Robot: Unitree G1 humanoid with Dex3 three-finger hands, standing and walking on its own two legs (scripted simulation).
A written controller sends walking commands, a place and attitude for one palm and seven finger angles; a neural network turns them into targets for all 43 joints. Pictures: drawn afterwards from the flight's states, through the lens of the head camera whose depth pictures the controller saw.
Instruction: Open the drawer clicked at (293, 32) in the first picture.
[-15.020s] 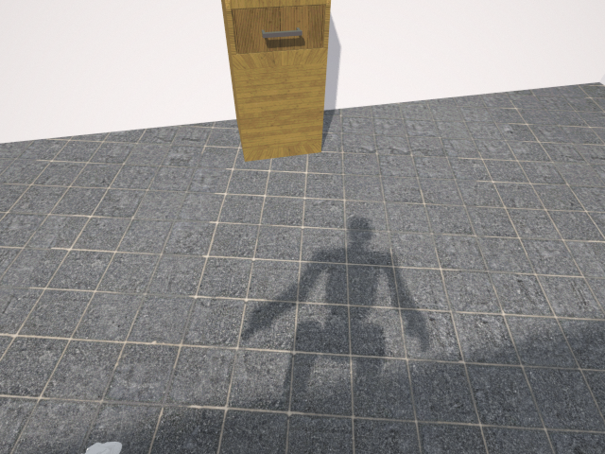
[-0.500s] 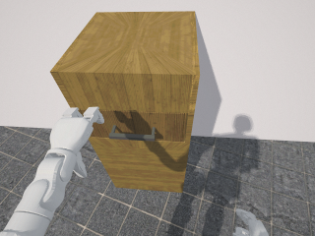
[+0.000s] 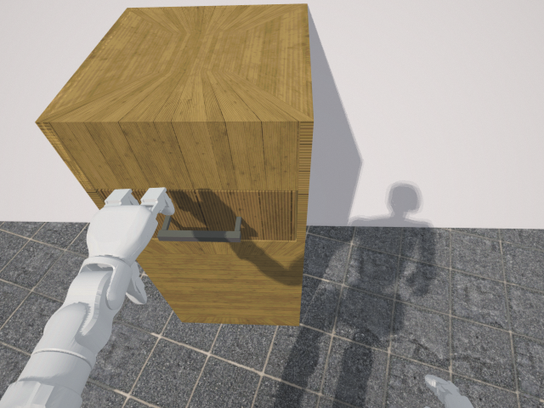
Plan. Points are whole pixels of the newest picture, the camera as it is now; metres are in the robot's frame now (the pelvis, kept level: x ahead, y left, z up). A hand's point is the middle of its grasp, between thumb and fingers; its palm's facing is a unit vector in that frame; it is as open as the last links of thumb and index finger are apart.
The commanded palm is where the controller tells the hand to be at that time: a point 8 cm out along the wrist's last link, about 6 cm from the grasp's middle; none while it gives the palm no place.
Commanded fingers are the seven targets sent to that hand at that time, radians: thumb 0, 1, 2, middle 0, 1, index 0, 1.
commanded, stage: move the hooked fingers above the handle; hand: left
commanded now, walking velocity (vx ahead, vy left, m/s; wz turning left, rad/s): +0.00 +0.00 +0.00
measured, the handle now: (201, 228) +0.46 +0.20 -0.09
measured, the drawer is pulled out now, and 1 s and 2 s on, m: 0.00 0.00 0.00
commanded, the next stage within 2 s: lower the fingers behind the handle in 1.62 s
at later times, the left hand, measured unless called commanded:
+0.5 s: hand (171, 238) +0.37 +0.22 +0.00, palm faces +0.00 -0.05 -1.00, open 13.8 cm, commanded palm +0.35 +0.22 +0.06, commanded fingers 0.00 -0.50 0.30 -0.30 -1.20 -0.30 -1.20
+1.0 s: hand (192, 233) +0.41 +0.20 -0.04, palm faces +0.00 -0.04 -1.00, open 13.8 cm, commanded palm +0.39 +0.20 +0.02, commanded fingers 0.00 -0.50 0.30 -0.30 -1.20 -0.30 -1.20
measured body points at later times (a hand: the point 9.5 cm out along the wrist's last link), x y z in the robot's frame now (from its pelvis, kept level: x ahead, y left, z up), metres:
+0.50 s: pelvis +0.01 +0.00 -0.01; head +0.06 -0.02 +0.44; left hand +0.37 +0.22 +0.06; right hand +0.14 -0.25 -0.14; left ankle -0.01 +0.09 -0.72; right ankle -0.01 -0.09 -0.72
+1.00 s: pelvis +0.00 +0.00 -0.03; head +0.07 -0.01 +0.42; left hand +0.40 +0.20 +0.02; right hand +0.07 -0.26 -0.16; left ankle -0.01 +0.09 -0.72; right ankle -0.01 -0.09 -0.72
